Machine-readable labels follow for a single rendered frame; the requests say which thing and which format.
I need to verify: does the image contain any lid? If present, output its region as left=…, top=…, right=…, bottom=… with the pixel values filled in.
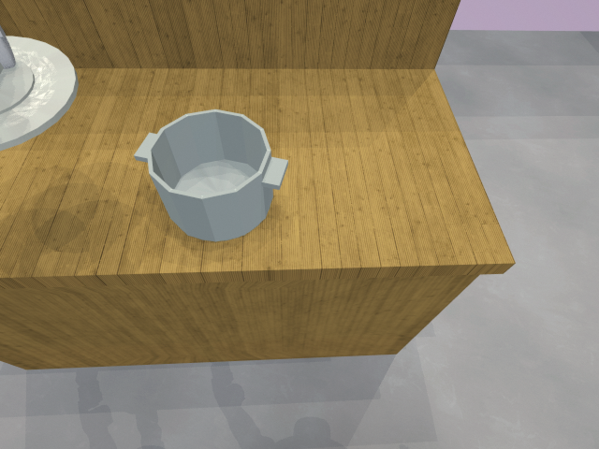
left=0, top=36, right=79, bottom=151

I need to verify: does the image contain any pot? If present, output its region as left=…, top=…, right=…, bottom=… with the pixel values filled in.
left=134, top=109, right=288, bottom=242

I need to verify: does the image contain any table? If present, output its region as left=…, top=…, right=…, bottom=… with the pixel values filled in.
left=0, top=0, right=516, bottom=369

